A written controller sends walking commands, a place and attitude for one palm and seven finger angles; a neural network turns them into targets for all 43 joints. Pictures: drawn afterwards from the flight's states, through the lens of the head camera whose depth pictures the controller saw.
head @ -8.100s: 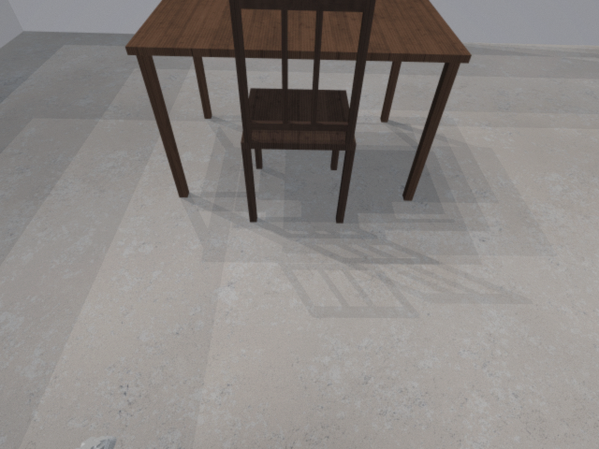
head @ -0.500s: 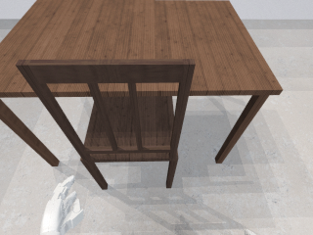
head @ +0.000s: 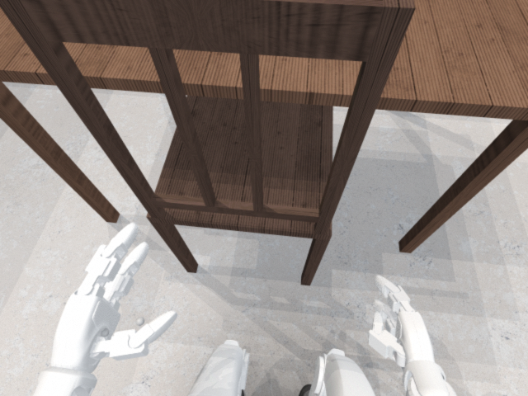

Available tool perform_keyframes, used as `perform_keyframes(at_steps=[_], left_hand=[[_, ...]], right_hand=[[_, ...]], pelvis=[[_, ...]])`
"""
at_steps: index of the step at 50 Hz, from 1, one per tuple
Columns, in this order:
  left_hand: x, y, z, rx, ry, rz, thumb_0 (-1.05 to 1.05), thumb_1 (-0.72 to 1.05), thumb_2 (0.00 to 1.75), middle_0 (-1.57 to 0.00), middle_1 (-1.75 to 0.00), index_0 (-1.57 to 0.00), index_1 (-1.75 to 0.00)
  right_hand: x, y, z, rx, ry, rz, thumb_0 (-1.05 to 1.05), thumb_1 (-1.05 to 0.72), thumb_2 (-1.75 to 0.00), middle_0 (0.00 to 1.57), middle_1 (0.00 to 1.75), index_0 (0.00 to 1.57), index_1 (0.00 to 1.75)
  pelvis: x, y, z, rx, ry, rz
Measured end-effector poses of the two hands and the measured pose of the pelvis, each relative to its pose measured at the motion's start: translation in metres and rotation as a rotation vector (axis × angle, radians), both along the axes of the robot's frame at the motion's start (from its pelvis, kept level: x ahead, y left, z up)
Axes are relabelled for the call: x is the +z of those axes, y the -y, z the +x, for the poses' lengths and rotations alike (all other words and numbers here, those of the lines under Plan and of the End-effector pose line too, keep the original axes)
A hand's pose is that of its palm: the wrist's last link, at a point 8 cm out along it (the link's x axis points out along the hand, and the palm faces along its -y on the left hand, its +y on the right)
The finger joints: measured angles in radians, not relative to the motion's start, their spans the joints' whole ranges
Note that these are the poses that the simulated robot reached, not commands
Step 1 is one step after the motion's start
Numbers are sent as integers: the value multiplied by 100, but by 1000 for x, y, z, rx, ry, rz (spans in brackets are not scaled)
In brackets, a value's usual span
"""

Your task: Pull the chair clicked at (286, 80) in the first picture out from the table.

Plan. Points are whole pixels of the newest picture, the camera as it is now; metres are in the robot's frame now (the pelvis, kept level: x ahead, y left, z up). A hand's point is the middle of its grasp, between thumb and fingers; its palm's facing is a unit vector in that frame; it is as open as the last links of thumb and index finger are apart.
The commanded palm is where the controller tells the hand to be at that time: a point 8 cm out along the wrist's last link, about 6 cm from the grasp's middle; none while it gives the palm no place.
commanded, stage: raise the hand toward the chair's back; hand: left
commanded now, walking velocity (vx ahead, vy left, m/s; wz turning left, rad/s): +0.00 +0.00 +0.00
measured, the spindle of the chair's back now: (192, 147) +0.47 +0.17 +0.05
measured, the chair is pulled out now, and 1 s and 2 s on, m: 0.00 0.00 0.00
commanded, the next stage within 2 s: aim the fingers beside a spindle in 1.40 s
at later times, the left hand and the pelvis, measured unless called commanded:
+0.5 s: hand (122, 291) +0.23 +0.21 +0.06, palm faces +0.00 -1.00 -0.08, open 15.8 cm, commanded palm +0.21 +0.27 +0.07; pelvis +0.00 +0.03 +0.02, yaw -1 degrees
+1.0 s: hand (100, 267) +0.25 +0.24 +0.07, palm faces +0.00 -1.00 -0.08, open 16.9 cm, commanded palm +0.23 +0.29 +0.08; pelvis +0.00 +0.03 +0.04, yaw -1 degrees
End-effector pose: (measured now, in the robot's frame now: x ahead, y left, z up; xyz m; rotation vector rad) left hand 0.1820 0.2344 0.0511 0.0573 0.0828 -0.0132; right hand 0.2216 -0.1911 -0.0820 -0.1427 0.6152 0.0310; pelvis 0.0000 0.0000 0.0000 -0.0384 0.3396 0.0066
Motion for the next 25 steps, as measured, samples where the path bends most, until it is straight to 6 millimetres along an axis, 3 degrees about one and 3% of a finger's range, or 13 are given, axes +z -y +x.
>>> perform_keyframes(at_steps=[5,12,18,25], left_hand=[[-3,-1,17,-24,-74,-16,1,17,58,-13,-19,-13,-19],[8,-13,23,12,-40,13,1,0,51,-12,-16,-11,-16],[8,-19,26,2,-28,19,0,-14,45,-10,-14,-10,-14],[14,-27,29,13,-4,20,0,-30,38,-8,-12,-8,-12]], right_hand=[[-3,11,-34,-96,-88,-6,2,-90,-90,20,30,20,30],[11,42,-66,-178,-137,-99,2,-90,-90,20,30,20,30],[24,54,-67,-186,-115,-158,2,-90,-90,20,30,20,30],[36,38,-51,-150,-58,-142,2,-90,-90,20,30,20,30]], pelvis=[[9,-5,3,-15,-5,5],[17,-13,5,-25,-2,6],[19,-20,4,-22,5,1],[24,-25,3,-19,18,-5]])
